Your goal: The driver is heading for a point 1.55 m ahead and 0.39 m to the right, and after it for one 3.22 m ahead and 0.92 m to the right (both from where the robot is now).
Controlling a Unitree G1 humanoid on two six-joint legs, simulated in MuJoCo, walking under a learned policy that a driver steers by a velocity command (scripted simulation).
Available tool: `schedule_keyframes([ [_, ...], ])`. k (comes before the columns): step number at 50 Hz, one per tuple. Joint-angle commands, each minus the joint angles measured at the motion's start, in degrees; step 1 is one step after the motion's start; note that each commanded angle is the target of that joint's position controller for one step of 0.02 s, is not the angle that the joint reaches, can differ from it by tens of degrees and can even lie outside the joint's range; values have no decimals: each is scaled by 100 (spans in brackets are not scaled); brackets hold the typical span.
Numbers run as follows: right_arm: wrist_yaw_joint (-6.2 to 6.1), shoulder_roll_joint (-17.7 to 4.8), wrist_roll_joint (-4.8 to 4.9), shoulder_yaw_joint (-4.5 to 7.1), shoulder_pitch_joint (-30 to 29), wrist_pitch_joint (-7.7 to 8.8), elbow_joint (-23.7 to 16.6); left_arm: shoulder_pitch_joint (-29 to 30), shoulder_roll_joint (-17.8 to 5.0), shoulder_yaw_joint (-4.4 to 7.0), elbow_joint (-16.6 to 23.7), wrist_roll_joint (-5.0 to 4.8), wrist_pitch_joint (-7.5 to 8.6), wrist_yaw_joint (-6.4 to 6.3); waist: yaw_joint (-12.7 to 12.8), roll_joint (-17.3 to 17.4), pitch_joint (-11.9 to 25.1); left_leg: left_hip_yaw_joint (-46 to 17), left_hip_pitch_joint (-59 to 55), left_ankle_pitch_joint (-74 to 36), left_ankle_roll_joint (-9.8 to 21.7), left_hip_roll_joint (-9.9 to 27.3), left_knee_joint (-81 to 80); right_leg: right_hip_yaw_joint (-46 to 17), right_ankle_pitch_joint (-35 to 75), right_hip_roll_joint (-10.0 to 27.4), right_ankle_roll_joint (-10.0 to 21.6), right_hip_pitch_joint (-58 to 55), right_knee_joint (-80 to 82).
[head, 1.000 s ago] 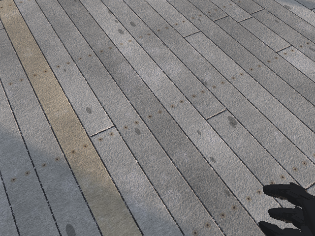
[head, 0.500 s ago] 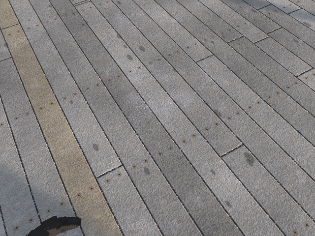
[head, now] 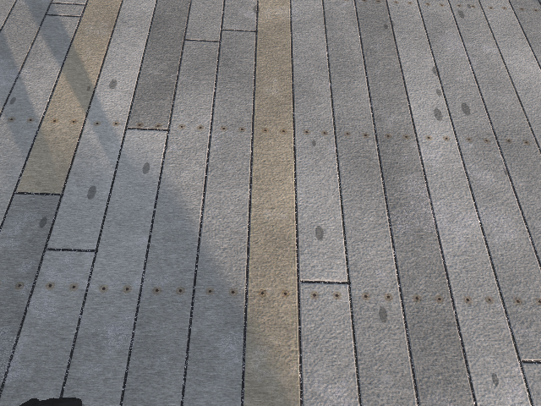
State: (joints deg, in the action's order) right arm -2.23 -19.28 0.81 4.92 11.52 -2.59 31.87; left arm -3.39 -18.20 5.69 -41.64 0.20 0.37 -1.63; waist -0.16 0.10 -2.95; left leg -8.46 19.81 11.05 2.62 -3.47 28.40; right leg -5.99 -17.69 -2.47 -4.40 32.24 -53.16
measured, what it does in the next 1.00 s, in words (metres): steps on the spot, turning right: right foot, then left foot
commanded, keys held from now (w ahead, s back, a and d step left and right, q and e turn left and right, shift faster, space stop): q+shift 0.08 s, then shift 0.08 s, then e+shift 0.84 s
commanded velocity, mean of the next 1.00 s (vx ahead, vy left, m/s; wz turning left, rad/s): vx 0.00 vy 0.00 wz -0.30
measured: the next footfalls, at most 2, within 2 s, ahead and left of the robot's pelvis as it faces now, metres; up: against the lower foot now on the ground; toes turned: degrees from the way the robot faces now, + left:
right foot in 0.20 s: +0.11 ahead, -0.13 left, +0.00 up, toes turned +17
left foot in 0.50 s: +0.03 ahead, +0.10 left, +0.00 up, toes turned -6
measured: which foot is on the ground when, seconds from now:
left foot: down 0.00-0.20, up 0.22-0.48, down 0.50-0.90, up 0.92-1.00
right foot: up 0.00-0.18, down 0.20-0.52, up 0.54-0.88, down 0.90-1.00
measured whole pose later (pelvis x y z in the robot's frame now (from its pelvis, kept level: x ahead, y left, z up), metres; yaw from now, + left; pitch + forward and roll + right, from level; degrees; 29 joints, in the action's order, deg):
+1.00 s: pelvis +0.02 -0.07 -0.01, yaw -24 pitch +2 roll +1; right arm -0.8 -19.0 -0.4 5.7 7.2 0.6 38.3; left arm -8.8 -19.2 5.1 -33.2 -1.0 -2.2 0.7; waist 0.0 2.0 -5.5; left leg -1.1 26.8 30.7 -3.4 2.0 64.2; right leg -1.1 -12.8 -2.0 3.0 21.2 -33.0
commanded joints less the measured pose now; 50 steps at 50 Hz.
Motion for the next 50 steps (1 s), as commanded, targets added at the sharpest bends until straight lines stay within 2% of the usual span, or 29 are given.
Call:
schedule_keyframes([
  [1,-60,-1047,17,337,-202,38,-487,223,-331,43,357,-38,102,50,-21,789,988,-1772,-1102,-1099,866,1177,-555,-166,110,-167,-47,79,753],
  [7,23,-936,8,295,-369,-13,-539,-34,-530,89,263,-61,195,169,-74,1116,1070,-2309,-992,-1386,771,1043,-246,-184,60,-121,128,-871,1834],
  [9,41,-780,36,205,-495,-23,-516,-325,-512,90,182,-25,231,218,94,994,1102,-2145,-792,-1298,589,865,49,4,957,51,294,-1695,2826],
  [10,49,-527,-20,112,-208,-9,-432,-275,-598,82,228,58,227,219,-34,575,1141,-1869,-538,-460,349,601,349,-435,1599,553,506,-2206,3159],
  [11,63,-172,-149,-19,234,27,-369,82,-850,65,383,165,186,192,-448,-821,1069,-1012,-99,1406,-17,-179,1196,-1601,2551,1494,1024,-2462,3467],
  [12,38,-362,-187,26,50,74,-420,77,-471,-68,330,320,201,200,-398,-1488,771,-657,123,2518,-407,-343,1772,-2639,2418,2059,1955,-1878,3751],
  [13,23,-602,-218,83,106,99,-261,298,-163,-188,418,249,239,234,-366,-1079,653,-684,3,2356,-616,1,2157,-2584,1861,1987,2013,-1705,3776],
  [14,50,-574,-250,89,-13,118,-189,343,-126,-213,390,131,220,243,-346,-909,637,-447,-28,2077,-731,142,1989,-2219,1446,1642,1764,-1774,3725],
  [16,72,-374,-266,64,-271,169,-153,279,-557,-87,400,-107,102,196,-188,-828,426,-105,115,1604,-861,254,1329,-1959,1153,1166,1405,-2014,3504],
  [18,75,-292,-127,67,-464,242,-118,-141,-1083,123,404,-160,-54,131,31,-823,380,268,97,1561,-842,-65,933,-1987,1507,939,1383,-2198,3360],
  [19,64,-286,-61,84,-462,268,-90,-281,-1126,167,424,-166,-104,111,89,-869,467,291,130,1556,-814,-141,794,-2146,1537,946,1419,-2394,3344],
  [23,68,-201,37,136,-194,357,124,-219,-913,212,557,-285,-224,42,-34,-1136,780,279,-357,921,-613,-212,-288,-2429,1756,832,1330,-2608,3183],
  [25,92,-334,12,216,154,386,304,-161,-774,204,647,-330,-266,-21,-158,-982,1075,217,-1533,16,-385,174,-932,-2178,1544,577,1021,-1886,2837],
  [26,84,-691,-129,300,201,364,317,-91,-548,146,775,-314,-259,-30,-108,-113,1017,-502,-2024,-342,77,975,-942,-1584,899,204,738,-901,2138],
  [27,114,-946,-311,365,26,340,309,-240,-487,124,873,-286,-206,13,34,1408,732,-1549,-1987,-1599,832,2032,-1166,-543,-875,-436,425,96,1237],
  [28,84,-646,-396,284,-342,372,130,-503,-831,244,752,-195,-168,49,90,1237,678,-1658,-1789,-2485,1257,2645,-1064,-372,-1649,-70,189,294,-172],
  [29,21,-348,-333,187,-561,380,38,-695,-1016,335,591,-211,-186,86,192,744,656,-1105,-1678,-2767,1124,2424,-934,-305,-1453,71,117,244,-844],
  [31,-52,-299,-132,157,-776,386,62,-756,-763,278,547,-205,-298,104,236,594,456,-312,-1744,-2731,803,1961,-773,-84,-769,279,-55,577,-1286],
  [33,-80,-410,-121,181,-496,348,159,-448,-489,145,730,-226,-325,181,-11,677,310,196,-1821,-3074,826,1770,-790,290,-409,432,-179,743,-1034],
  [37,-40,-707,-145,279,-189,235,261,9,-377,23,1140,-211,-316,334,-308,812,423,571,-2033,-2848,931,1957,-809,662,-279,647,-161,386,42],
  [40,93,-919,-30,357,-311,259,275,-131,-515,70,1219,-202,-386,385,-213,890,479,983,-1722,-2897,792,2036,-654,1033,-174,539,33,-383,793],
  [43,198,-873,134,369,-420,369,337,-521,-653,192,1185,-202,-509,384,79,882,621,1405,-1519,-2986,427,2022,149,1250,233,295,378,-1340,1871],
  [44,222,-715,155,332,-330,409,414,-1054,-828,309,1030,-181,-513,317,349,568,868,1747,-1046,-2960,114,1771,1054,1158,814,113,632,-2344,2462],
  [45,243,-541,23,274,-180,469,350,-1640,-1424,507,981,-191,-482,192,580,-513,1087,1930,470,-984,-432,1244,2536,-189,3245,742,1150,-3838,2804],
  [46,247,-69,-277,88,-285,517,-74,-1447,-2100,545,1212,-44,-379,155,214,-2022,1595,1390,2191,3123,-807,294,4127,-2884,4680,2344,2545,-4512,2803],
  [47,200,-428,-228,161,-731,495,-19,-1432,-1613,432,1239,42,-204,243,668,-1023,1916,323,2230,2994,-751,379,4637,-2841,3672,2469,2776,-4048,3146],
  [48,162,-531,-85,177,-924,476,-85,-1191,-1426,347,1165,-4,-100,233,482,-781,1358,251,2259,2469,-597,466,4519,-2337,2770,2141,2459,-3564,3308],
  [49,103,-563,-105,200,-835,458,-12,-869,-1257,307,1131,-141,-82,184,254,-454,921,243,2241,1930,-531,583,4060,-1962,1980,1744,2073,-3144,3403],
  [50,34,-638,-182,232,-805,431,22,-528,-1133,250,1196,-209,-122,125,112,-447,698,235,2092,1517,-535,612,3659,-1763,1729,1531,1851,-2752,3445],
])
